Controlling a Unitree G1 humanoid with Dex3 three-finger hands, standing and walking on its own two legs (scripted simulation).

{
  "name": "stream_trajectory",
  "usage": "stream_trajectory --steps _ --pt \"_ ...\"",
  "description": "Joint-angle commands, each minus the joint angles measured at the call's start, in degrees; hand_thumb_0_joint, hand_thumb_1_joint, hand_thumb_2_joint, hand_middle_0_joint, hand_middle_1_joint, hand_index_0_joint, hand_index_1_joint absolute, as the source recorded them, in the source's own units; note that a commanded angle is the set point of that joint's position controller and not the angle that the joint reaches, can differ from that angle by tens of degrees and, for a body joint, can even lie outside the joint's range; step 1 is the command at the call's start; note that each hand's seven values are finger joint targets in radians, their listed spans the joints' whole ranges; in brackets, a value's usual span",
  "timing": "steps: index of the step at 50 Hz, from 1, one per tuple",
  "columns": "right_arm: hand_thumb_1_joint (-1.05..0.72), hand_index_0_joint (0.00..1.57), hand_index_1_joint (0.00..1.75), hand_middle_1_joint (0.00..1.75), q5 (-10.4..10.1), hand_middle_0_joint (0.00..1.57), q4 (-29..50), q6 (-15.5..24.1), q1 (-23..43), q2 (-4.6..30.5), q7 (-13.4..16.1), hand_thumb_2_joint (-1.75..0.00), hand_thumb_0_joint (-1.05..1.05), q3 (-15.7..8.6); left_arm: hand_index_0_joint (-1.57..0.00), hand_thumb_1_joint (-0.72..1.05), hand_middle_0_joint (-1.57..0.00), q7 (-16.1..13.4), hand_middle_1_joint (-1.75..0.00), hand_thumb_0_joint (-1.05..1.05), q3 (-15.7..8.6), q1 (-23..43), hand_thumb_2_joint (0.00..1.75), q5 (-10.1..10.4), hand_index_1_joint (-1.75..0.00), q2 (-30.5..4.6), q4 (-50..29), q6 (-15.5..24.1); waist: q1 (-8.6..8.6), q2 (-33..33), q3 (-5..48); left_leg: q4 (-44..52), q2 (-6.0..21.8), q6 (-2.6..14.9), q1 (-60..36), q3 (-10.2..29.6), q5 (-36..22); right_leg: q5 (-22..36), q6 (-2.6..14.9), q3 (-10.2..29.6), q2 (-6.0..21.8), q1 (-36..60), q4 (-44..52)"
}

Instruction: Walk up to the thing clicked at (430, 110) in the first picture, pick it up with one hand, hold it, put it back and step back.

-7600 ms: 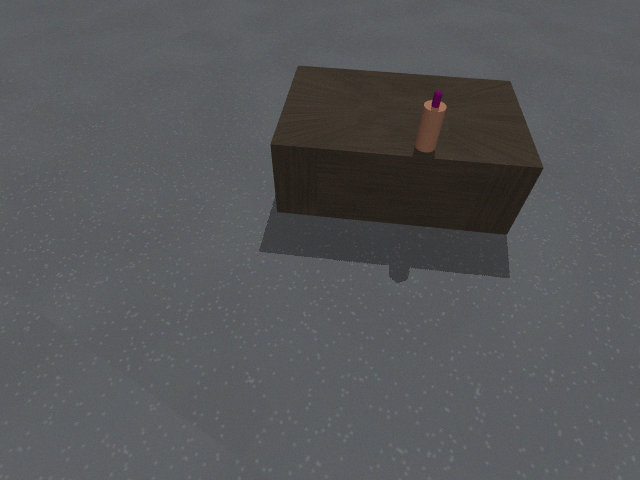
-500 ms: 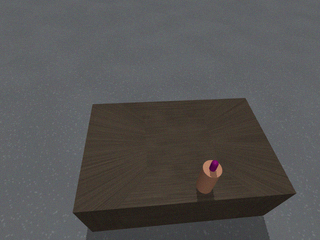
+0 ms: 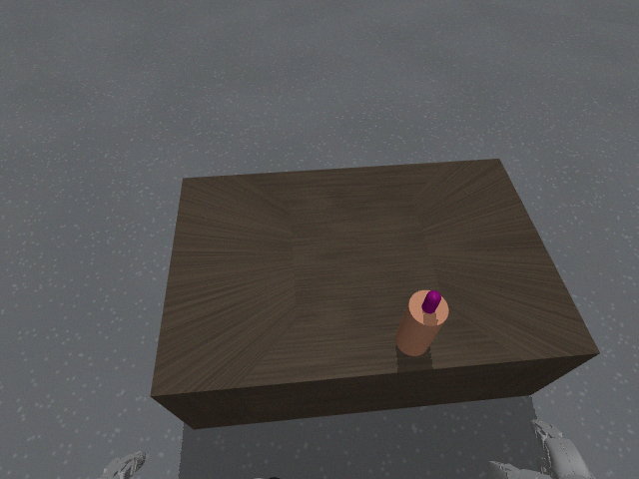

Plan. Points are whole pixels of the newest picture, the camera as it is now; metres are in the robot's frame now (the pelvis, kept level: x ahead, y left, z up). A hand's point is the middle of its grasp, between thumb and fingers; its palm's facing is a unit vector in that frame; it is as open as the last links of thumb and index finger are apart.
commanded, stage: go down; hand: right
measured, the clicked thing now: (422, 319) +0.45 -0.20 -0.30
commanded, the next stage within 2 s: none
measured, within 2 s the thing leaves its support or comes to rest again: neither
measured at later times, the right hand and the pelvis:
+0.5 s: hand (535, 475) +0.16 -0.27 -0.14, palm faces +0.05 +0.95 -0.32, open 17.2 cm; pelvis +0.02 -0.03 -0.02, yaw -2 degrees
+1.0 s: hand (551, 478) +0.16 -0.29 -0.13, palm faces +0.11 +0.94 -0.33, open 17.4 cm; pelvis +0.01 -0.02 -0.05, yaw -3 degrees
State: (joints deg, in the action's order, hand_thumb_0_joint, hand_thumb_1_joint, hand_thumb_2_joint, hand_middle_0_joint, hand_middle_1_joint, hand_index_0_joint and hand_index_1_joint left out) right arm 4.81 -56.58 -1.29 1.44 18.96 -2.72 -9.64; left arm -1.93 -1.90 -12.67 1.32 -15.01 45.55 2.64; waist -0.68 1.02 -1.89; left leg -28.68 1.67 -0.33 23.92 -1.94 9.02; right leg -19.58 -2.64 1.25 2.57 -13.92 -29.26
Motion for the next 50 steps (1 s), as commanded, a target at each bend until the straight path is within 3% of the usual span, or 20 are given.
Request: stream_trajectory --steps 1,4,9,10,11,12,13,16,18,22,23,24,25,27,28,31,32,44,47,50 --pt "0.04 0.08 0.02 0.02 0.8 0.1 10.1 -5.2 0.3 11.4 1.3 -0.07 0.0 -1.9 -0.21 0.92 -0.21 -1.1 -0.31 0.0 -2.4 1.8 0.89 0.6 -0.3 -8.9 -9.9 2.8 2.15 -3.9 12.0 3.0 -0.1 0.58 -16.9 -1.2 -2.4 10.3 2.22 -3.2 -3.6 -8.1 3.9" --pt "0.24 0.06 0.03 0.03 -0.3 0.07 14.9 -9.8 -2.1 7.9 1.1 -0.07 0.0 0.4 -0.21 0.91 -0.21 -1.4 -0.3 0.0 -1.8 3.6 0.89 1.1 -0.3 -8.7 -12.2 3.9 1.13 -2.6 8.7 3.1 -1.1 0.73 -12.7 -2.3 2.1 6.2 2.42 -2.0 -2.8 -9.2 4.3" --pt "0.41 0.05 0.04 0.04 -1.1 0.06 23.9 -13.3 -3.2 9.8 0.6 -0.05 0.0 -0.2 -0.21 0.91 -0.2 -1.7 -0.3 0.0 -1.5 2.4 0.88 1.1 -0.3 -8.2 -12.5 5.7 0.16 -1.1 8.7 1.3 -1.3 0.36 -10.2 -2.6 2.0 6.0 2.97 -1.6 -3.0 -9.9 1.7" --pt "0.44 0.05 0.05 0.05 -1.2 0.05 25.7 -13.4 -1.2 9.5 0.6 -0.05 0.0 0.2 -0.21 0.91 -0.2 -1.8 -0.3 0.0 -1.5 1.7 0.88 0.9 -0.3 -8.1 -12.3 6.1 -0.77 -1.1 9.2 0.5 -1.2 0.33 -9.7 -2.5 0.9 7.0 2.91 -1.5 -2.9 -9.8 1.0" --pt "0.48 0.05 0.05 0.05 -0.9 0.04 24.3 -13.6 -4.4 10.5 0.8 -0.05 0.0 -1.2 -0.21 0.91 -0.2 -1.8 -0.3 0.0 -1.3 1.1 0.88 0.6 -0.3 -7.7 -11.3 6.3 -0.03 -1.4 9.2 -0.5 -1.2 0.41 -9.7 -2.7 -0.3 8.9 2.65 -1.2 -2.8 -10.7 0.3" --pt "0.48 0.05 0.05 0.05 -0.8 0.05 28.1 -13.4 -2.6 9.6 0.7 -0.05 0.0 -0.1 -0.21 0.91 -0.2 -1.8 -0.3 0.0 -1.3 1.3 0.88 0.5 -0.3 -7.7 -12.0 6.8 -0.72 -2.7 10.0 -1.2 -1.2 0.49 -9.1 -2.5 -0.6 8.9 2.55 -1.2 -2.8 -10.1 -0.5" --pt "0.49 0.05 0.05 0.05 -0.6 0.05 30.2 -13.2 -2.3 10.3 1.1 -0.05 0.0 -0.8 -0.21 0.91 -0.2 -2.0 -0.3 0.0 -1.5 1.2 0.89 0.3 -0.3 -7.7 -12.1 7.3 -0.72 -3.1 12.1 -2.4 -1.1 0.49 -8.9 -2.5 -2.0 10.8 2.44 -1.0 -2.8 -9.4 -1.5" --pt "0.51 0.05 0.05 0.05 -0.1 0.04 33.1 -13.3 -6.0 9.5 1.7 -0.04 0.0 -0.4 -0.2 0.91 -0.2 -2.4 -0.3 0.0 -1.1 1.1 0.89 -0.1 -0.3 -6.9 -11.8 8.5 -0.76 -5.1 14.1 -5.0 -0.6 0.29 -8.3 -2.1 -4.0 12.7 2.18 -1.1 -3.1 -10.0 -4.5" --pt "0.53 0.05 0.05 0.05 -0.6 0.05 35.0 -13.8 -8.7 9.1 2.0 -0.03 0.0 -0.7 -0.19 0.9 -0.2 -2.5 -0.3 0.0 -1.3 0.2 0.9 -0.3 -0.3 -6.9 -11.7 9.0 -0.65 -6.7 16.2 -7.1 -0.8 0.75 -7.9 -2.5 -6.5 18.7 1.29 -0.3 -2.6 -9.9 -6.1" --pt "0.54 0.05 0.05 0.05 -1.9 0.05 42.0 -15.4 -11.5 7.7 2.2 -0.03 0.0 0.8 -0.19 0.89 -0.19 -2.7 -0.3 0.0 -1.1 -0.1 0.9 -0.2 -0.3 -6.4 -12.9 9.5 -0.67 -7.4 18.1 -9.8 -1.0 1.05 -7.0 -2.9 -9.7 24.6 0.43 0.4 -2.2 -10.6 -8.9" --pt "0.57 0.05 0.05 0.05 -2.0 0.05 42.4 -16.1 -12.7 9.0 2.4 -0.03 0.0 -0.2 -0.19 0.88 -0.2 -2.7 -0.29 0.0 -1.1 0.0 0.9 -0.2 -0.3 -6.7 -13.0 9.4 -0.36 -7.0 18.2 -10.1 -1.1 1.07 -6.8 -3.1 -9.4 24.5 0.4 0.6 -2.1 -11.2 -9.4" --pt "0.56 0.05 0.05 0.05 -2.3 0.05 43.2 -16.8 -13.5 7.3 2.2 -0.03 0.0 1.3 -0.19 0.89 -0.19 -2.7 -0.29 0.0 -1.0 0.6 0.9 0.0 -0.3 -6.6 -14.0 9.6 -0.76 -6.5 17.2 -10.6 -1.1 1.0 -6.0 -3.3 -9.8 26.0 0.21 1.0 -1.9 -12.1 -9.9" --pt "0.57 0.05 0.05 0.05 -2.4 0.05 42.6 -17.5 -15.5 8.0 2.2 -0.02 0.0 0.2 -0.19 0.88 -0.19 -2.6 -0.29 0.0 -1.3 0.0 0.91 -0.1 -0.3 -7.0 -13.8 9.6 -0.36 -6.5 17.9 -11.6 -1.2 1.24 -5.9 -3.4 -10.7 28.9 -0.26 1.6 -1.5 -12.6 -10.5" --pt "0.55 0.05 0.05 0.05 -2.6 0.06 43.9 -19.2 -16.1 8.6 2.2 -0.02 0.0 -0.1 -0.19 0.89 -0.2 -2.5 -0.29 0.0 -1.0 0.4 0.9 0.3 -0.3 -6.9 -14.3 9.4 0.04 -6.2 16.2 -11.8 -1.3 1.03 -5.0 -3.7 -8.9 26.2 -0.11 1.5 -1.7 -14.3 -11.0" --pt "0.53 0.06 0.04 0.04 -2.7 0.06 44.3 -19.9 -17.3 7.3 1.9 -0.02 0.0 1.0 -0.19 0.89 -0.19 -2.5 -0.29 0.0 -1.0 0.4 0.9 0.3 -0.3 -6.9 -15.1 9.4 -0.08 -5.0 15.7 -12.3 -1.2 1.09 -4.7 -3.7 -9.0 26.5 -0.21 1.8 -1.5 -15.3 -11.4" --pt "0.55 0.06 0.05 0.05 -3.0 0.06 46.9 -21.8 -19.1 8.2 1.5 -0.02 0.0 0.3 -0.19 0.88 -0.2 -2.1 -0.29 0.0 -1.1 0.1 0.9 0.4 -0.3 -7.4 -16.0 9.4 0.27 -5.9 16.5 -13.8 -1.2 1.35 -3.8 -3.6 -9.0 28.9 -0.73 2.7 -1.0 -15.8 -12.5" --pt "0.55 0.06 0.05 0.05 -2.9 0.06 48.5 -22.1 -19.2 8.7 1.5 -0.02 0.0 -0.4 -0.19 0.88 -0.19 -2.1 -0.29 0.0 -1.0 0.1 0.9 0.4 -0.3 -7.2 -16.8 9.4 0.87 -6.0 16.5 -14.0 -1.2 1.32 -4.0 -3.5 -9.1 28.4 -0.71 2.5 -1.3 -16.6 -13.0" --pt "0.54 0.06 0.05 0.05 -3.6 0.06 57.7 -23.9 -21.2 11.3 0.5 -0.03 0.0 -4.0 -0.19 0.89 -0.19 -3.5 -0.29 0.0 -0.4 -0.3 0.9 0.2 -0.3 -6.7 -19.9 11.1 -0.49 -5.2 18.1 -16.3 -0.8 1.03 0.8 -3.2 -4.4 15.4 1.29 2.0 -2.6 -20.4 -16.6" --pt "0.54 0.05 0.05 0.05 -3.8 0.05 59.5 -22.6 -11.3 14.9 0.1 -0.04 0.0 -6.7 -0.19 0.89 -0.19 -4.6 -0.29 0.0 -0.6 -0.7 0.9 0.1 -0.3 -7.4 -19.2 12.2 -2.38 -6.8 17.7 -16.6 -0.5 0.78 3.5 -2.5 -2.6 10.8 1.67 2.0 -2.6 -20.4 -17.3" --pt "0.49 0.06 0.05 0.05 -5.1 0.07 55.2 -20.0 -3.4 16.5 -0.8 -0.04 0.0 -8.5 -0.19 0.88 -0.2 -5.9 -0.29 0.0 -0.2 -0.2 0.9 0.0 -0.3 -7.7 -17.6 13.7 -3.1 -4.6 14.3 -15.6 -0.2 0.02 6.6 -2.1 4.0 1.4 2.56 1.9 -2.6 -23.2 -17.0"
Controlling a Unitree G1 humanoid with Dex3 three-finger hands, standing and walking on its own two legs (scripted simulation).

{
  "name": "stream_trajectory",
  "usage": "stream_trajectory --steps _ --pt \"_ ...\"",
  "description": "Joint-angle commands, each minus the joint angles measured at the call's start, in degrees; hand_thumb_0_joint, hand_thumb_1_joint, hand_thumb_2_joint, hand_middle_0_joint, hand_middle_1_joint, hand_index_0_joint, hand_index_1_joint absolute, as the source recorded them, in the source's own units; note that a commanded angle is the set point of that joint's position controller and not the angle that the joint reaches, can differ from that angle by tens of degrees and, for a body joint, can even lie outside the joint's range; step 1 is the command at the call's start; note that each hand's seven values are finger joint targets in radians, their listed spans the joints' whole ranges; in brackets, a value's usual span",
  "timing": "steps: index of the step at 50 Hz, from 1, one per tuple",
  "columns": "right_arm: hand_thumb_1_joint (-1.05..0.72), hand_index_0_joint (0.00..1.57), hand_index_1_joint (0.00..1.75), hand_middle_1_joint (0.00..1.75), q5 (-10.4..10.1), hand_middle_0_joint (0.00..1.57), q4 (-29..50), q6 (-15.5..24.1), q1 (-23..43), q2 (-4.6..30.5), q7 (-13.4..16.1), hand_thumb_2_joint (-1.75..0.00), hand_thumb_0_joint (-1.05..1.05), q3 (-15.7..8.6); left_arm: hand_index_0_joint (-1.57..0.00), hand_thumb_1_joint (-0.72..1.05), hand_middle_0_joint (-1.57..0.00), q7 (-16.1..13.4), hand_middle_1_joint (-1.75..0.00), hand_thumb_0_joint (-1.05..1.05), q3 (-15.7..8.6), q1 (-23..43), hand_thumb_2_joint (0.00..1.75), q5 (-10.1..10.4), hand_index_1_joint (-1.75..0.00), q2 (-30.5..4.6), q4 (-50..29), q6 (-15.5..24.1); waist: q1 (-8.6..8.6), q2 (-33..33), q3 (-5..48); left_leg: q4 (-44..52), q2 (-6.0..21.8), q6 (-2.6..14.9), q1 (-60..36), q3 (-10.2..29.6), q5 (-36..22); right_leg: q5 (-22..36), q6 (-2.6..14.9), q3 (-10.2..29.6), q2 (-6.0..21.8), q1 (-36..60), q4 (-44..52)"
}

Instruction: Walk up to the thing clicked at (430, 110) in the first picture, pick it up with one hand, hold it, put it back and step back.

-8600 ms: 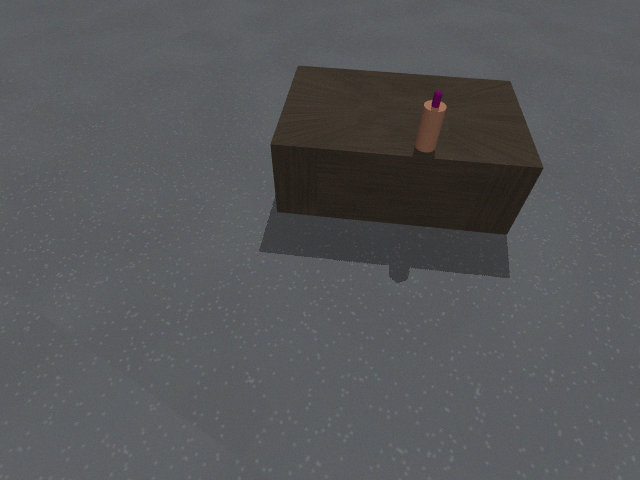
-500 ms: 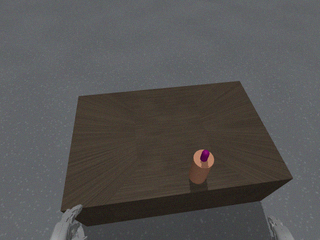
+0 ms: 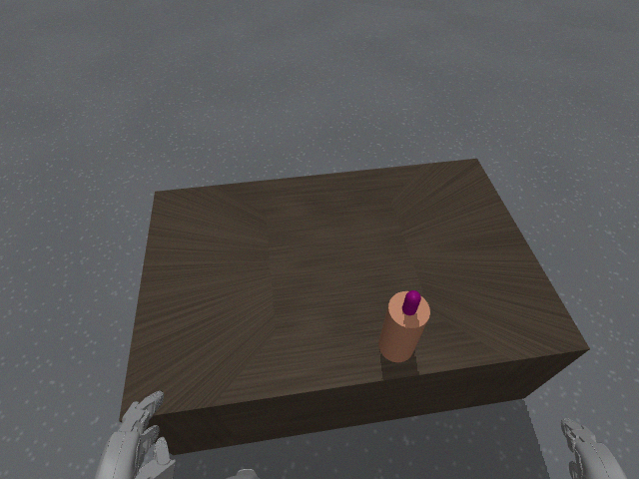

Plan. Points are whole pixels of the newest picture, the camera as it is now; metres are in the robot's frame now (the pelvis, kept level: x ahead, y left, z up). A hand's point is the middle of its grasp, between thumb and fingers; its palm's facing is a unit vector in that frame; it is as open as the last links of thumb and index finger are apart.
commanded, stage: go down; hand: right
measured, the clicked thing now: (404, 322) +0.45 -0.15 -0.25
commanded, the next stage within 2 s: approach in 1.76 s
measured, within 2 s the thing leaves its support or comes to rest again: neither
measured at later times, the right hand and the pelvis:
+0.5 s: hand (569, 354) +0.30 -0.31 -0.03, palm faces +0.10 +0.98 -0.16, open 17.5 cm; pelvis -0.02 +0.00 -0.01, yaw +1 degrees
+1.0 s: hand (575, 311) +0.35 -0.33 -0.01, palm faces +0.09 +0.99 -0.11, open 17.7 cm; pelvis -0.03 +0.00 -0.01, yaw +1 degrees
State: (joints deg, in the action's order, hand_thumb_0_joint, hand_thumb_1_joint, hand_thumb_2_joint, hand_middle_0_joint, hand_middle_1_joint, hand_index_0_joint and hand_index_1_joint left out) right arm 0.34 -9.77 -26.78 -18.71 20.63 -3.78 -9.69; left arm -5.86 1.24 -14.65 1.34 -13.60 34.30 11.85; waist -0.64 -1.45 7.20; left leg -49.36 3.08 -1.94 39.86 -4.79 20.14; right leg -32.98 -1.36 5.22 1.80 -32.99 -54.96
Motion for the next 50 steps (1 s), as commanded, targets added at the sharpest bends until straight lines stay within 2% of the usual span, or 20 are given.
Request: stream_trajectory --steps 1,3,6,9,12,14,16,18,21,24,29,33,34,36,39,40,41,42,44,50 --pt "0.49 0.06 0.05 0.05 -1.1 0.06 6.7 6.6 19.6 16.4 -0.3 -0.04 0.0 -9.6 -0.2 0.89 -0.2 -2.5 -0.3 0.0 -3.5 2.1 0.9 0.0 -0.3 -9.4 -5.6 4.9 -3.51 -1.6 4.6 5.6 -1.5 1.32 -8.1 0.9 -4.7 11.9 1.71 -2.0 -1.9 -5.0 8.5" --pt "0.47 0.06 0.04 0.04 -2.3 0.07 4.1 8.8 24.7 18.5 -2.3 -0.03 0.0 -10.9 -0.2 0.89 -0.2 -3.1 -0.3 0.0 -3.1 2.0 0.89 0.0 -0.3 -9.7 -4.4 5.7 -3.44 -3.4 5.3 5.8 -1.3 1.44 -8.5 1.3 -2.4 9.7 1.76 -2.0 -1.9 -4.9 9.0" --pt "0.53 0.06 0.04 0.04 -2.7 0.07 -1.2 10.7 29.3 23.0 -5.5 -0.02 0.0 -13.1 -0.2 0.9 -0.2 -3.7 -0.3 0.0 -3.4 1.0 0.89 0.0 -0.3 -10.9 -3.1 6.0 -2.54 -7.3 9.5 4.7 -0.9 1.98 -10.2 1.3 -5.6 13.6 1.24 -1.9 -2.0 -3.5 9.2" --pt "0.54 0.06 0.04 0.04 -2.9 0.07 -12.4 11.3 30.8 23.2 -8.7 -0.01 0.0 -13.9 -0.2 0.91 -0.2 -3.4 -0.3 0.0 -3.5 0.2 0.89 0.0 -0.29 -11.3 -1.8 5.6 -2.27 -6.2 9.1 4.7 -1.1 2.03 -10.8 0.9 -7.4 15.4 1.24 -1.8 -1.9 -4.9 8.8" --pt "0.51 0.07 0.04 0.04 -3.5 0.08 -16.9 13.1 34.8 26.1 -11.5 -0.01 0.0 -16.2 -0.2 0.9 -0.2 -2.8 -0.29 0.0 -3.6 -1.0 0.89 0.1 -0.29 -11.7 -1.2 4.9 -0.93 -6.7 11.4 4.3 -0.9 2.47 -13.0 0.7 -9.9 18.3 1.07 -1.9 -1.8 -5.2 8.9" --pt "0.55 0.06 0.04 0.04 -3.6 0.07 -22.3 14.5 33.5 25.6 -13.8 -0.02 0.0 -16.1 -0.19 0.89 -0.19 -2.5 -0.29 0.0 -3.7 -2.4 0.89 0.1 -0.29 -11.8 -1.1 4.3 -0.93 -4.4 11.1 3.9 -1.0 2.67 -13.5 0.8 -12.7 21.0 1.16 -2.1 -1.8 -5.8 8.5" --pt "0.56 0.06 0.04 0.04 -4.1 0.07 -22.4 17.2 38.9 28.0 -15.5 -0.02 0.0 -17.6 -0.19 0.89 -0.19 -2.0 -0.29 0.0 -4.1 -3.7 0.9 0.0 -0.29 -12.2 -0.8 3.9 -0.65 -3.3 13.5 3.0 -1.1 2.92 -14.6 0.8 -15.1 23.8 1.14 -1.9 -1.5 -6.1 8.5" --pt "0.59 0.06 0.05 0.05 -3.9 0.06 -26.8 19.7 39.1 30.2 -16.8 -0.03 0.0 -19.2 -0.19 0.89 -0.19 -1.6 -0.29 0.0 -4.3 -3.8 0.89 -0.1 -0.29 -12.5 -1.2 3.4 -0.73 -2.3 11.2 3.1 -1.0 2.77 -13.3 1.3 -14.1 21.8 1.61 -2.3 -1.7 -7.8 7.9" --pt "0.61 0.05 0.05 0.05 -4.4 0.05 -26.1 24.4 44.7 33.2 -18.3 -0.03 0.0 -21.4 -0.19 0.89 -0.19 -1.3 -0.29 0.0 -4.4 -5.2 0.9 -0.2 -0.29 -12.7 -1.3 2.8 -0.55 -3.5 15.5 2.2 -0.7 3.18 -14.4 1.9 -15.5 23.4 1.69 -2.5 -1.6 -6.4 7.5" --pt "0.61 0.05 0.05 0.05 -4.7 0.05 -29.7 28.5 49.1 33.8 -20.0 -0.03 0.0 -21.6 -0.19 0.89 -0.19 -1.1 -0.29 0.0 -4.7 -6.3 0.9 -0.5 -0.29 -13.3 -1.1 2.0 -1.55 -4.2 15.2 1.1 -0.7 3.35 -12.1 2.3 -15.8 23.4 1.7 -2.6 -1.7 -7.2 6.7" --pt "0.61 0.05 0.05 0.05 -4.9 0.05 -34.1 33.6 55.8 36.0 -21.8 -0.03 0.0 -21.6 -0.19 0.9 -0.19 -1.0 -0.29 0.0 -4.2 -7.2 0.91 -0.7 -0.3 -13.8 -0.8 1.1 -2.41 -5.3 15.2 1.6 -1.2 3.29 -8.7 2.3 -10.0 19.2 1.8 -2.1 -1.5 -7.6 7.8" --pt "0.61 0.05 0.05 0.05 -4.8 0.05 -39.3 35.6 57.4 38.8 -22.6 -0.02 0.0 -22.8 -0.2 0.91 -0.19 -0.8 -0.3 0.0 -3.8 -8.4 0.89 -0.8 -0.29 -14.2 0.2 0.8 -2.36 -5.0 15.7 2.5 -1.1 3.07 -10.3 2.7 -9.0 17.5 1.96 -2.6 -1.9 -8.7 7.8" --pt "0.61 0.05 0.05 0.05 -5.1 0.05 -40.7 35.9 57.4 38.7 -22.9 -0.02 0.0 -23.0 -0.2 0.91 -0.19 -0.8 -0.3 0.0 -3.5 -8.6 0.9 -0.9 -0.29 -14.1 0.4 0.8 -2.39 -4.9 15.0 2.4 -1.1 3.16 -9.8 2.6 -9.4 18.0 1.85 -2.6 -1.8 -9.0 7.7" --pt "0.61 0.05 0.05 0.05 -4.8 0.06 -38.9 37.3 60.4 41.5 -23.2 -0.02 0.0 -24.1 -0.2 0.91 -0.19 -0.7 -0.3 0.0 -3.0 -9.3 0.9 -1.0 -0.3 -14.1 1.1 0.8 -1.8 -7.3 19.3 1.1 -1.1 3.56 -10.5 2.5 -13.3 23.9 1.17 -2.3 -1.6 -6.5 7.2" --pt "0.61 0.05 0.04 0.04 -4.7 0.06 -42.9 38.1 60.6 40.6 -24.0 -0.02 0.0 -23.7 -0.2 0.91 -0.19 -0.5 -0.3 0.0 -3.2 -10.4 0.9 -1.4 -0.3 -14.5 2.0 0.4 -2.35 -7.3 19.3 0.0 -1.3 3.85 -9.4 2.3 -15.9 28.9 0.64 -2.1 -1.3 -6.4 6.2" --pt "0.59 0.05 0.04 0.04 -4.4 0.06 -47.2 38.1 58.6 39.4 -24.2 -0.02 0.0 -23.0 -0.2 0.91 -0.19 -0.3 -0.3 0.0 -2.9 -10.1 0.9 -1.5 -0.3 -14.2 2.1 0.3 -2.78 -5.7 15.9 0.3 -1.5 3.77 -8.1 2.2 -14.5 27.0 0.9 -2.1 -1.4 -8.3 6.1" --pt "0.57 0.06 0.04 0.04 -4.6 0.07 -46.2 38.7 60.2 40.0 -24.4 -0.02 0.0 -23.1 -0.2 0.91 -0.2 -0.1 -0.3 0.0 -2.8 -10.0 0.89 -1.5 -0.3 -14.2 2.1 0.3 -2.83 -5.9 15.3 0.1 -1.4 3.82 -7.3 2.4 -14.2 25.7 0.94 -2.3 -1.5 -9.2 5.8" --pt "0.59 0.05 0.04 0.04 -4.4 0.06 -44.4 39.3 62.3 41.4 -24.5 -0.02 0.0 -23.7 -0.2 0.91 -0.2 0.0 -0.3 0.0 -3.1 -10.1 0.89 -1.6 -0.3 -14.7 1.9 0.3 -2.61 -7.0 17.9 0.0 -1.2 3.82 -8.5 2.6 -14.3 24.7 1.1 -2.3 -1.6 -8.8 5.9" --pt "0.6 0.05 0.04 0.04 -4.6 0.06 -46.4 39.8 62.7 40.8 -24.9 -0.02 0.0 -23.3 -0.2 0.91 -0.19 0.2 -0.3 0.0 -2.6 -10.1 0.9 -1.5 -0.3 -14.2 1.7 0.2 -3.29 -4.7 17.4 0.4 -1.2 3.68 -8.6 2.8 -13.8 23.1 1.4 -2.5 -1.6 -10.1 5.7" --pt "0.61 0.05 0.05 0.05 -5.4 0.06 -43.5 41.4 66.7 44.0 -25.9 -0.03 0.0 -25.2 -0.2 0.91 -0.19 0.5 -0.3 0.0 -2.8 -11.0 0.9 -1.6 -0.3 -15.2 1.7 0.0 -2.95 -8.7 22.8 -0.4 -1.1 3.79 -9.8 3.2 -17.9 28.1 1.04 -2.7 -1.7 -6.3 4.5"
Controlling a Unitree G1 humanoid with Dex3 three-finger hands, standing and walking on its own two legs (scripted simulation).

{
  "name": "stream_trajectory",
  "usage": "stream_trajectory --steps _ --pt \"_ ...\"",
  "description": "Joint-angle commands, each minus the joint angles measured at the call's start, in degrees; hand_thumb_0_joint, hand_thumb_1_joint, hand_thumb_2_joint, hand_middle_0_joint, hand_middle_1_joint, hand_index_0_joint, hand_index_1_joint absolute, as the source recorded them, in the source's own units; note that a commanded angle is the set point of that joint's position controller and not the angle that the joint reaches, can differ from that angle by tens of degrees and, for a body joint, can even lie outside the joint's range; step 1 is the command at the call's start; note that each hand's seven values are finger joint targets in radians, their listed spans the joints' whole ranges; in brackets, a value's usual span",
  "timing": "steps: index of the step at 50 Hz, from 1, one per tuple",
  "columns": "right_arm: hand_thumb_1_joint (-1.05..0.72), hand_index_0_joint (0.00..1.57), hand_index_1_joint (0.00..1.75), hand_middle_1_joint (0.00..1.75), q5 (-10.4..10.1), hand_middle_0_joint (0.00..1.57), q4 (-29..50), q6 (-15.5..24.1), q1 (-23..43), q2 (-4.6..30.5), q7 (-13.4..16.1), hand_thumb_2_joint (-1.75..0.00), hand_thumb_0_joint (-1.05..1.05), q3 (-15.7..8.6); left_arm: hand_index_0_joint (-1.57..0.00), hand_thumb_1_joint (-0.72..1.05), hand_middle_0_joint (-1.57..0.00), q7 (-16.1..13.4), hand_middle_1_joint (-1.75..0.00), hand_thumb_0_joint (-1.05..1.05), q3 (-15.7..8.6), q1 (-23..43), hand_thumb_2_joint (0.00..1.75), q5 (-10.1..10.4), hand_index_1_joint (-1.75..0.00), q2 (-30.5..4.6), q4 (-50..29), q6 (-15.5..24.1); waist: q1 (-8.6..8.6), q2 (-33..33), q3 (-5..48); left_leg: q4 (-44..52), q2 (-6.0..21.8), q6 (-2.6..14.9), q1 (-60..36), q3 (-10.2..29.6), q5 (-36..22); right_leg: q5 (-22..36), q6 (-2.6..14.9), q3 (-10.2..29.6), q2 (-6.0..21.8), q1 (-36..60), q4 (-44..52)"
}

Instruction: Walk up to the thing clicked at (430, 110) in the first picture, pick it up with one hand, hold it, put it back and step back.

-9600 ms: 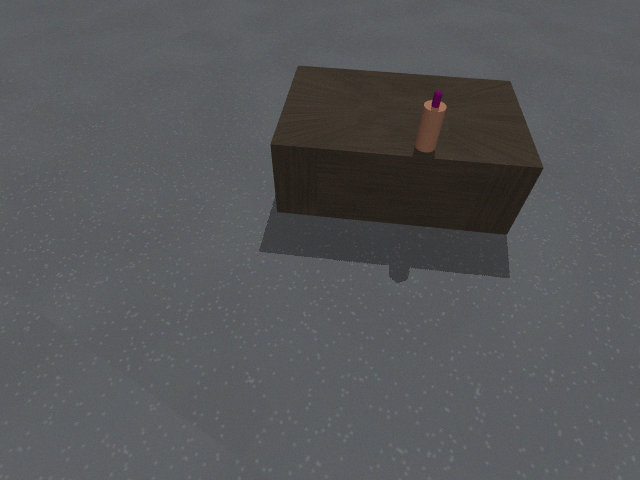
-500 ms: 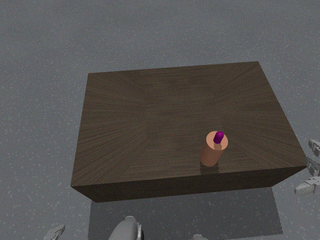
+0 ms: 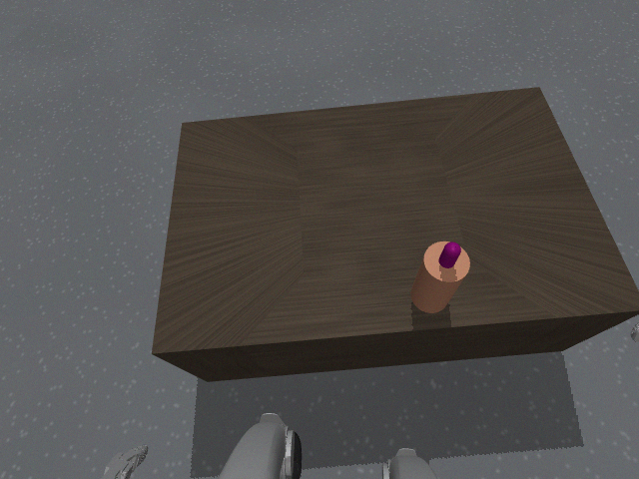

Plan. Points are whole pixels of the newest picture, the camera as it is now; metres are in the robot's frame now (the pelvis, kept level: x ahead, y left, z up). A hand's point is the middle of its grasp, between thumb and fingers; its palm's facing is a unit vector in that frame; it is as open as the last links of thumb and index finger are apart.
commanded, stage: go down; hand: right
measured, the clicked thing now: (440, 274) +0.47 -0.16 -0.24
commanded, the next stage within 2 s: approach in 0.76 s
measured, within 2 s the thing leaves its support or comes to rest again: neither
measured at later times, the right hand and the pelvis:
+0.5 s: hand out of the picture +0.39 -0.36 +0.02, palm faces +0.11 +0.99 -0.08, open 17.7 cm; pelvis +0.00 +0.00 -0.01, yaw +1 degrees
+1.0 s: hand out of the picture +0.41 -0.36 +0.01, palm faces +0.10 +0.99 -0.06, open 17.6 cm; pelvis -0.01 -0.01 -0.02, yaw +1 degrees
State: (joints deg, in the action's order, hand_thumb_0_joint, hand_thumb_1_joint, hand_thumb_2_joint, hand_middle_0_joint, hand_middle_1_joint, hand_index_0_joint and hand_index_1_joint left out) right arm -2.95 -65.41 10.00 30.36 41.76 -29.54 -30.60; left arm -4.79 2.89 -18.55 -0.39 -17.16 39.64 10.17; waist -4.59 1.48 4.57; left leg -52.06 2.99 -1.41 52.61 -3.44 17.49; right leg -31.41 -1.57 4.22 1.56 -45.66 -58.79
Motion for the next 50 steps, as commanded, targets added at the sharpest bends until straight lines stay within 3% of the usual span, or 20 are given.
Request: stream_trajectory --steps 1,4,5,8,12,16,19,23,28,31,32,36,39,41,44,45,46,48,50 --pt "0.6 0.05 0.04 0.04 -2.1 0.06 10.0 4.6 17.5 22.5 -0.3 -0.02 0.0 -4.1 -0.19 0.91 -0.19 -0.4 -0.3 0.0 -3.9 -7.4 0.9 0.3 -0.3 -11.2 -3.4 1.6 0.3 -9.6 24.8 2.1 -1.1 3.27 -22.5 1.8 -16.0 27.5 1.27 -1.5 -1.4 5.2 8.0" --pt "0.58 0.05 0.04 0.04 -1.8 0.06 6.8 4.5 15.4 22.3 -0.6 -0.03 0.0 -4.3 -0.19 0.9 -0.19 -0.3 -0.3 0.0 -4.2 -7.9 0.9 0.0 -0.3 -11.7 -2.9 1.3 0.52 -9.8 22.8 1.8 -1.1 3.5 -21.7 1.8 -15.6 26.8 1.18 -1.7 -1.5 3.6 7.9" --pt "0.57 0.05 0.04 0.04 -1.8 0.07 9.7 5.0 17.0 23.8 -0.7 -0.03 0.0 -5.0 -0.19 0.9 -0.19 -0.1 -0.3 0.0 -3.8 -8.0 0.91 0.1 -0.3 -11.4 -3.2 1.2 1.14 -10.3 24.8 1.5 -1.2 3.64 -22.5 1.7 -16.6 28.7 1.02 -1.5 -1.3 4.3 7.8" --pt "0.59 0.05 0.04 0.04 -1.8 0.06 6.9 4.9 16.9 23.5 -1.3 -0.03 0.0 -4.8 -0.19 0.9 -0.19 0.3 -0.3 0.0 -3.4 -8.0 0.91 -0.1 -0.3 -11.1 -3.2 0.7 0.89 -11.0 23.3 1.3 -1.5 3.75 -20.4 1.5 -16.1 30.6 0.79 -1.3 -1.1 4.5 7.4" --pt "0.6 0.05 0.05 0.05 -2.0 0.06 5.9 5.5 18.4 24.2 -1.5 -0.03 0.0 -4.9 -0.2 0.9 -0.2 0.7 -0.3 0.0 -3.3 -7.6 0.9 -0.1 -0.3 -11.4 -3.7 0.7 0.12 -9.5 20.0 2.1 -1.5 3.47 -18.4 1.5 -11.4 23.4 1.52 -1.2 -0.9 1.4 7.9" --pt "0.59 0.05 0.05 0.05 -1.9 0.06 7.1 6.0 20.3 25.5 -1.6 -0.04 0.0 -5.0 -0.2 0.91 -0.2 0.8 -0.3 0.0 -3.3 -7.6 0.9 0.0 -0.3 -11.7 -4.0 0.6 0.08 -10.5 21.5 2.6 -1.5 3.19 -18.7 1.6 -9.0 19.8 1.74 -1.4 -1.1 2.4 8.5" --pt "0.61 0.05 0.05 0.05 -2.1 0.05 10.6 6.4 22.7 27.5 -1.6 -0.04 0.0 -6.4 -0.2 0.91 -0.19 0.8 -0.3 0.0 -3.6 -7.8 0.9 0.1 -0.3 -12.3 -4.4 0.7 0.49 -13.1 26.0 2.0 -1.3 3.34 -20.0 1.8 -10.8 22.1 1.6 -1.3 -1.2 4.4 8.1" --pt "0.58 0.05 0.04 0.04 -2.4 0.06 7.2 6.0 22.1 26.3 -2.1 -0.04 0.0 -5.6 -0.19 0.9 -0.19 0.8 -0.3 0.0 -2.7 -8.8 0.91 0.0 -0.3 -11.6 -3.2 0.5 0.03 -12.4 24.4 1.0 -1.9 3.51 -17.2 1.3 -12.6 28.3 0.93 -0.7 -0.6 4.5 7.0" --pt "0.58 0.05 0.05 0.05 -1.9 0.06 4.4 5.7 21.5 26.4 -2.3 -0.04 0.0 -5.1 -0.19 0.89 -0.19 1.0 -0.3 0.0 -2.5 -9.0 0.91 -0.1 -0.31 -11.7 -3.5 0.3 -0.24 -10.9 21.5 1.5 -1.6 3.53 -17.7 1.6 -11.0 22.8 1.51 -1.3 -0.9 1.1 7.3" --pt "0.6 0.05 0.05 0.05 -1.9 0.05 7.2 6.0 23.0 28.7 -2.3 -0.04 0.0 -6.4 -0.19 0.89 -0.19 1.1 -0.3 0.0 -3.0 -8.7 0.91 0.0 -0.3 -12.5 -4.7 0.4 0.36 -11.8 24.4 1.6 -1.5 3.38 -19.4 1.8 -11.1 21.6 1.81 -1.5 -1.1 1.8 7.1" --pt "0.6 0.05 0.05 0.05 -1.9 0.05 6.0 6.0 23.0 27.8 -2.3 -0.05 0.0 -5.6 -0.19 0.89 -0.19 1.1 -0.3 0.0 -2.7 -8.6 0.91 0.0 -0.3 -12.1 -4.6 0.5 -0.29 -10.3 23.5 1.8 -1.6 3.17 -19.4 1.8 -10.5 20.7 2.02 -1.5 -1.1 1.1 7.1" --pt "0.6 0.05 0.05 0.05 -2.7 0.05 8.4 7.0 24.9 29.6 -2.6 -0.05 0.0 -7.3 -0.19 0.89 -0.19 1.2 -0.3 0.0 -2.1 -8.7 0.92 0.1 -0.3 -11.7 -4.4 0.6 0.15 -12.4 25.7 0.4 -1.5 3.44 -18.8 1.9 -12.4 23.7 1.57 -1.3 -0.9 1.4 6.3" --pt "0.58 0.05 0.05 0.05 -2.5 0.05 4.9 6.8 23.4 27.7 -3.1 -0.05 0.0 -6.0 -0.19 0.88 -0.19 1.1 -0.3 0.0 -2.2 -9.2 0.92 -0.1 -0.31 -12.2 -4.1 0.5 -0.41 -12.0 23.9 -0.1 -1.8 3.48 -15.8 1.6 -12.2 25.8 1.32 -1.0 -0.6 2.4 5.5" --pt "0.56 0.05 0.05 0.05 -2.2 0.06 4.9 6.9 23.9 28.2 -3.3 -0.05 0.0 -6.3 -0.19 0.88 -0.19 1.1 -0.3 0.0 -2.6 -9.6 0.93 -0.3 -0.31 -12.7 -3.8 0.4 -0.65 -12.8 26.2 -0.8 -1.7 3.69 -16.5 1.8 -14.3 28.1 1.16 -1.2 -0.7 2.4 4.7" --pt "0.61 0.04 0.06 0.06 -2.7 0.05 4.6 7.1 25.1 28.5 -3.6 -0.06 0.0 -6.3 -0.2 0.89 -0.2 1.4 -0.3 0.0 -1.6 -9.3 0.91 -0.2 -0.31 -12.1 -4.4 0.2 -0.51 -12.4 24.1 -0.5 -1.6 3.57 -16.0 1.7 -12.2 25.2 1.42 -1.0 -0.5 0.9 5.2" --pt "0.61 0.04 0.05 0.05 -2.7 0.05 3.5 7.2 23.7 26.7 -3.6 -0.06 0.0 -5.7 -0.19 0.89 -0.2 1.4 -0.3 0.0 -2.7 -9.1 0.92 -0.3 -0.31 -12.8 -4.5 0.3 -1.09 -11.5 24.4 -0.8 -1.7 3.52 -15.7 1.8 -12.6 24.5 1.65 -1.2 -0.7 0.2 4.5" --pt "0.61 0.05 0.05 0.05 -3.0 0.05 3.1 7.6 24.3 27.2 -3.7 -0.05 0.0 -6.0 -0.19 0.88 -0.2 1.5 -0.3 0.0 -2.2 -9.0 0.92 -0.3 -0.31 -12.5 -4.5 0.5 -1.34 -10.3 23.0 -1.2 -1.7 3.39 -15.2 1.6 -11.9 23.0 1.78 -1.1 -0.8 -2.0 4.1" --pt "0.61 0.05 0.05 0.05 -4.3 0.05 -0.1 9.2 24.2 23.2 -4.4 -0.05 0.0 -4.6 -0.19 0.89 -0.2 1.7 -0.3 0.0 -1.6 -7.7 0.92 -0.4 -0.31 -11.5 -4.2 0.7 -2.49 -8.5 18.9 -2.5 -1.8 3.41 -10.3 1.5 -9.2 20.2 1.97 -0.6 -0.4 -5.8 2.7" --pt "0.61 0.05 0.06 0.06 -5.1 0.04 0.1 11.9 25.1 21.5 -4.9 -0.05 0.0 -4.2 -0.19 0.88 -0.2 1.9 -0.3 0.0 -2.2 -6.8 0.92 -0.7 -0.31 -12.3 -3.9 1.3 -2.79 -9.0 19.8 -6.2 -1.8 3.53 -5.0 1.3 -8.5 20.8 1.73 -0.1 0.0 -7.2 -0.4"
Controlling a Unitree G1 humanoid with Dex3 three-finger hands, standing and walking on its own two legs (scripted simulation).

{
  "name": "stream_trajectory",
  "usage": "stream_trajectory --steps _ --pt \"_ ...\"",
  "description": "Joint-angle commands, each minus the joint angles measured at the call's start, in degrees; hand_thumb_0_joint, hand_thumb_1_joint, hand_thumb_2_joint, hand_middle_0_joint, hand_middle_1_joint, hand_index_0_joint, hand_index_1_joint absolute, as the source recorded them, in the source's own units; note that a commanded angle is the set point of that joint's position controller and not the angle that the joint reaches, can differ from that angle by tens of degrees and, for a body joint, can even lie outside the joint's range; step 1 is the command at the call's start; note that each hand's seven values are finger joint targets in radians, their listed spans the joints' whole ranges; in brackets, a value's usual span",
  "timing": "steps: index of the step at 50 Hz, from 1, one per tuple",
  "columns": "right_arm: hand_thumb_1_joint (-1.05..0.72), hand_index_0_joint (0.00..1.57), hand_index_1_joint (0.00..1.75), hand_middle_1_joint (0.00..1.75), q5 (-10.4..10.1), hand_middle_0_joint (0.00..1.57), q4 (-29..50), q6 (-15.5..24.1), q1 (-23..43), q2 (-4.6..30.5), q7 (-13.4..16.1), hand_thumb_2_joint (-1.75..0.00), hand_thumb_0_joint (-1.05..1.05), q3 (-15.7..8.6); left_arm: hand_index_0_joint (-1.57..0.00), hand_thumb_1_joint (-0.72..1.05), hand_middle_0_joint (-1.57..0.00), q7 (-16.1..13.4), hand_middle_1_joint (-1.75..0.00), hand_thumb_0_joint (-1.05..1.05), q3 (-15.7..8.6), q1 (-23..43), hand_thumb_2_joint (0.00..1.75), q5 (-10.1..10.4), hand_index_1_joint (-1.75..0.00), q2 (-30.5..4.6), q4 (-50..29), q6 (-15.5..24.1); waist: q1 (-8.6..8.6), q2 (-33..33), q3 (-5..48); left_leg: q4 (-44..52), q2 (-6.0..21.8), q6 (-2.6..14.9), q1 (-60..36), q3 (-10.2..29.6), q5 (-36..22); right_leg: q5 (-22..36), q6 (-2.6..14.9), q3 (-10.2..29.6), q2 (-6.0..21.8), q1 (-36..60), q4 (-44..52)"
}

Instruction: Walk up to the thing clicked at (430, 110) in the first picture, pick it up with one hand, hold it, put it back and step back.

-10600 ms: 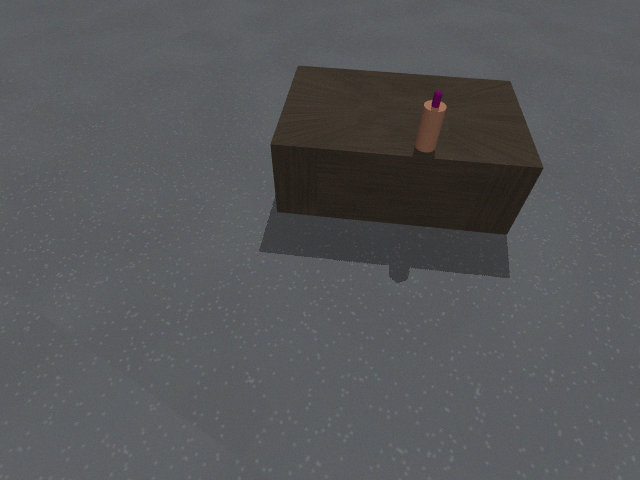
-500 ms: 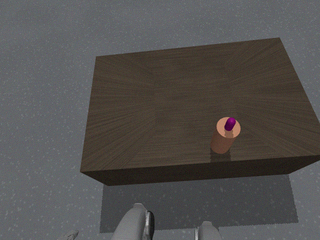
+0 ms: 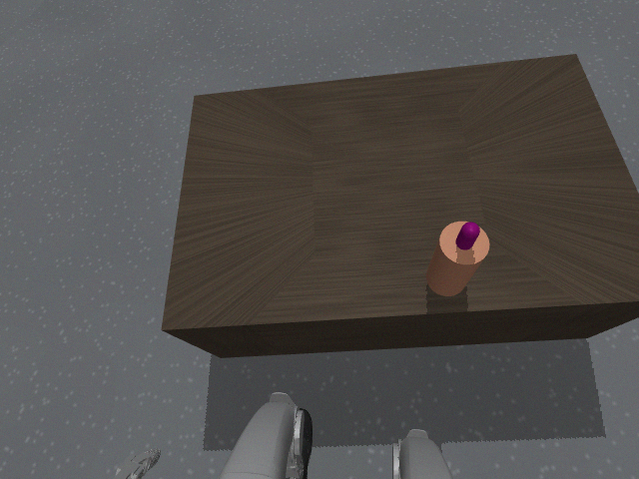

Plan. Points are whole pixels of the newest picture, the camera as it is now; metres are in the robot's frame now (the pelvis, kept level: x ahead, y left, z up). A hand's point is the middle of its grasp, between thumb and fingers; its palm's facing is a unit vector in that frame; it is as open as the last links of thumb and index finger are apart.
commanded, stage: approach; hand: right
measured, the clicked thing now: (457, 256) +0.48 -0.16 -0.22
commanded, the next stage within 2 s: close in in 0.46 s
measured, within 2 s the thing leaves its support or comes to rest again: neither
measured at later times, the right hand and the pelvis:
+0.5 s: hand (535, 271) +0.45 -0.29 -0.21, palm faces -0.01 +1.00 +0.01, open 17.5 cm; pelvis -0.07 +0.00 -0.21, yaw +1 degrees
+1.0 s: hand (476, 269) +0.47 -0.20 -0.25, palm faces +0.01 +1.00 -0.01, open 17.1 cm; pelvis -0.10 -0.01 -0.28, yaw -1 degrees
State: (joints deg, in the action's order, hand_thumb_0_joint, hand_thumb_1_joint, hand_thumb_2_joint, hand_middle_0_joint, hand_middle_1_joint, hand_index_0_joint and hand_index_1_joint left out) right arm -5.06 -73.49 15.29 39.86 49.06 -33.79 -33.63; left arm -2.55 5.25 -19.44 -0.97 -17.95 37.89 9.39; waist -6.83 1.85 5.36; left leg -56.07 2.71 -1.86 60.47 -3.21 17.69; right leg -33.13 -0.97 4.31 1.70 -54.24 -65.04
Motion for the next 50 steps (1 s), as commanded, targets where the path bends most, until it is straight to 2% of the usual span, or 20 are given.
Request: stream_trajectory --steps 1,4,7,9,12,17,19,22,25,28,29,31,35,37,40,41,43,44,47,50 --pt "0.61 0.05 0.05 0.05 -3.5 0.05 5.6 8.0 14.5 12.9 -1.0 -0.05 0.0 -0.9 -0.19 0.88 -0.2 -0.1 -0.3 0.0 -3.4 -6.0 0.92 -0.3 -0.31 -10.4 -1.4 2.2 -0.47 -9.0 18.6 -4.0 -1.5 3.85 -10.5 1.1 -8.2 22.7 1.0 -0.3 -0.2 -0.3 3.8" --pt "0.61 0.05 0.05 0.05 -5.9 0.05 10.1 13.7 17.4 11.8 -2.2 -0.05 0.0 -2.3 -0.18 0.86 -0.2 0.1 -0.3 0.0 -3.9 -4.5 0.93 -0.7 -0.31 -11.0 -3.0 2.9 -0.49 -11.5 24.3 -10.8 -1.1 3.99 -4.9 1.5 -7.6 22.3 0.8 -0.5 -0.4 -5.1 -2.7" --pt "0.61 0.06 0.04 0.04 -7.7 0.06 7.1 17.7 15.7 10.8 -4.2 -0.03 0.0 -2.9 -0.18 0.87 -0.19 0.3 -0.3 0.0 -3.3 -3.3 0.93 -1.0 -0.31 -11.1 -3.7 2.9 -1.14 -10.4 25.8 -18.0 -1.1 4.18 -0.6 1.8 -7.2 19.3 0.9 -1.0 -1.0 -15.7 -9.6" --pt "0.6 0.07 0.04 0.04 -8.2 0.08 11.0 20.2 22.0 14.2 -5.0 -0.01 0.0 -4.7 -0.18 0.87 -0.19 0.1 -0.3 0.0 -3.0 -3.3 0.92 -1.3 -0.31 -11.8 -3.9 3.1 -1.58 -12.2 31.0 -22.4 -0.8 4.17 1.5 2.2 -7.3 17.9 0.96 -1.2 -1.5 -19.9 -13.7" --pt "0.6 0.07 0.03 0.03 -7.9 0.08 11.4 22.0 25.8 16.0 -5.9 0.0 0.0 -6.3 -0.18 0.88 -0.19 -0.2 -0.3 0.0 -2.8 -4.1 0.92 -1.8 -0.3 -12.4 -3.4 3.0 -2.46 -15.0 35.5 -27.9 -0.2 3.96 5.1 2.2 -7.9 19.2 0.67 -1.5 -2.2 -22.7 -19.4" --pt "0.57 0.07 0.03 0.03 -4.9 0.09 11.2 21.1 31.2 21.1 -4.1 0.0 0.0 -9.3 -0.18 0.89 -0.19 0.3 -0.29 0.0 -2.4 -4.4 0.91 -3.1 -0.3 -13.6 -3.0 2.3 -2.37 -18.9 41.2 -35.8 0.4 4.07 7.8 2.2 -8.8 19.2 0.31 -2.3 -2.5 -28.9 -26.6" --pt "0.53 0.07 0.03 0.03 -3.3 0.09 11.6 19.8 32.3 20.8 -2.7 0.0 0.0 -9.3 -0.19 0.89 -0.19 0.9 -0.29 0.0 -2.2 -4.7 0.91 -3.4 -0.3 -13.8 -3.0 1.7 -2.63 -21.0 45.1 -38.6 0.8 4.04 7.2 2.3 -10.2 20.4 0.02 -2.5 -2.7 -29.9 -29.0" --pt "0.47 0.07 0.03 0.03 -1.3 0.09 11.5 17.3 34.6 15.4 -0.5 -0.01 0.0 -5.9 -0.19 0.9 -0.19 1.9 -0.3 0.0 -2.6 -4.5 0.91 -3.7 -0.3 -14.0 -2.8 0.9 -5.34 -19.7 46.2 -41.3 0.9 3.7 11.0 1.4 -8.2 16.9 0.33 -1.9 -2.9 -33.3 -32.1" --pt "0.44 0.07 0.03 0.03 -0.1 0.09 17.8 17.2 37.8 14.6 1.9 -0.02 0.0 -5.0 -0.19 0.91 -0.19 3.0 -0.3 0.0 -1.9 -5.4 0.91 -3.9 -0.3 -13.2 -2.0 0.3 -5.99 -21.7 52.7 -44.4 1.4 3.43 13.1 0.8 -7.9 16.0 0.38 -2.0 -3.4 -34.1 -35.4" --pt "0.43 0.07 0.03 0.03 0.1 0.09 9.8 16.3 34.9 7.5 4.6 -0.03 0.0 -1.5 -0.19 0.91 -0.19 3.4 -0.3 0.0 -3.1 -3.8 0.91 -3.9 -0.3 -14.4 -1.1 -0.2 -8.49 -15.5 41.8 -46.1 1.3 2.91 21.0 -0.4 -0.8 8.0 1.11 -1.6 -3.6 -43.5 -38.4" --pt "0.4 0.08 0.02 0.02 0.0 0.1 15.5 17.4 39.5 11.0 5.8 -0.02 0.0 -3.4 -0.2 0.9 -0.2 3.5 -0.31 0.0 -3.0 -4.3 0.9 -3.9 -0.3 -14.1 -0.8 -0.5 -8.32 -15.6 40.6 -46.5 1.5 2.73 22.6 -0.4 0.1 6.6 1.38 -1.7 -3.8 -46.0 -39.1" --pt "0.38 0.08 0.02 0.03 1.1 0.1 21.6 18.3 42.7 12.9 8.0 -0.02 0.0 -3.4 -0.21 0.9 -0.2 3.8 -0.3 0.0 -2.4 -3.3 0.9 -4.0 -0.3 -13.8 -1.9 -0.9 -6.48 -18.6 43.3 -47.2 1.6 2.54 25.1 -0.3 4.0 2.9 1.34 -2.1 -4.2 -44.1 -38.7" --pt "0.37 0.07 0.03 0.03 3.4 0.09 13.6 16.7 40.6 2.2 12.3 -0.03 0.0 2.7 -0.21 0.91 -0.2 4.6 -0.31 0.0 -4.6 -3.4 0.89 -4.5 -0.3 -15.2 -0.9 -1.8 -8.19 -17.9 35.7 -48.6 1.7 2.4 33.1 -0.9 13.1 -11.2 1.57 -0.2 -4.7 -48.5 -36.7" --pt "0.38 0.07 0.03 0.03 4.6 0.09 28.1 17.5 52.0 8.2 14.8 -0.02 0.0 1.9 -0.21 0.91 -0.2 4.5 -0.3 0.0 -3.9 -3.5 0.89 -4.3 -0.3 -14.6 -2.2 -2.0 -6.52 -23.4 43.2 -49.2 2.0 2.54 32.9 -0.1 14.0 -13.8 1.33 0.1 -4.9 -43.4 -35.7" --pt "0.43 0.06 0.03 0.03 5.4 0.08 22.0 15.0 50.1 0.1 17.7 -0.02 0.0 6.1 -0.2 0.92 -0.19 4.5 -0.3 0.0 -5.4 -4.4 0.89 -4.4 -0.29 -15.5 -0.6 -2.5 -8.5 -21.1 39.0 -49.3 1.9 2.42 36.4 -0.6 15.5 -17.6 1.33 1.6 -5.0 -43.8 -34.4" --pt "0.45 0.06 0.03 0.03 5.6 0.08 19.9 14.4 48.8 -0.8 18.4 -0.02 0.0 6.6 -0.2 0.93 -0.19 4.3 -0.3 0.0 -5.4 -4.9 0.89 -4.2 -0.29 -15.7 -0.1 -2.4 -8.79 -20.2 37.1 -49.6 1.8 2.47 37.8 -0.8 15.8 -18.3 1.29 2.4 -4.9 -44.1 -34.1" --pt "0.46 0.06 0.03 0.03 6.0 0.08 25.8 14.2 53.9 0.9 19.9 -0.02 0.0 6.7 -0.2 0.92 -0.19 4.1 -0.3 0.0 -4.5 -5.2 0.9 -3.9 -0.29 -15.0 -1.5 -2.5 -8.56 -20.9 42.0 -49.8 1.9 2.54 36.3 -0.4 12.7 -14.3 1.2 1.8 -5.1 -42.0 -34.6" --pt "0.46 0.06 0.03 0.03 6.4 0.08 24.3 13.3 52.2 0.7 20.6 -0.01 0.0 7.2 -0.19 0.91 -0.19 4.1 -0.3 0.0 -4.5 -5.6 0.9 -3.9 -0.29 -14.9 -1.5 -2.9 -7.98 -21.0 42.0 -49.5 1.9 2.62 35.1 0.0 12.6 -13.9 1.27 1.2 -5.2 -43.0 -34.7" --pt "0.47 0.07 0.03 0.03 5.8 0.09 13.6 11.2 45.1 -6.2 22.3 -0.01 0.0 8.8 -0.19 0.91 -0.19 4.2 -0.3 0.0 -4.4 -6.0 0.9 -3.5 -0.3 -14.2 -1.3 -2.9 -9.31 -14.4 34.6 -48.8 1.5 2.41 35.4 -0.3 13.9 -14.8 2.08 0.3 -5.6 -49.6 -36.0" --pt "0.49 0.06 0.03 0.03 5.8 0.08 14.9 11.3 43.0 -5.9 22.7 -0.01 0.0 9.3 -0.19 0.91 -0.19 4.1 -0.3 0.0 -4.3 -6.9 0.9 -3.3 -0.3 -13.9 -1.8 -3.4 -8.71 -13.4 34.8 -48.2 1.6 2.49 33.6 0.1 11.9 -10.3 2.46 -1.8 -6.2 -51.3 -37.6"
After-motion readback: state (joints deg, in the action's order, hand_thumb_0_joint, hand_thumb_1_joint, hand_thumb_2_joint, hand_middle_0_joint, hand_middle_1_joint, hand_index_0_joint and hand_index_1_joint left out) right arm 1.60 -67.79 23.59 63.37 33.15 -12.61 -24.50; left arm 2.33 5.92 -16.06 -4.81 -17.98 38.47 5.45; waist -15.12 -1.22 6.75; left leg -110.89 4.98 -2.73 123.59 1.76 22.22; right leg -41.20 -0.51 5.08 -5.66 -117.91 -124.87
